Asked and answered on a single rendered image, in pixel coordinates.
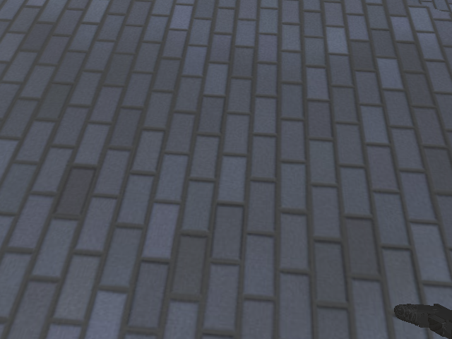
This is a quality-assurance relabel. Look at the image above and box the right robot hand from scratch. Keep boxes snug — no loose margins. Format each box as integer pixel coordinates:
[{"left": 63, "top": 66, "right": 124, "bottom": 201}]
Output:
[{"left": 394, "top": 304, "right": 452, "bottom": 339}]

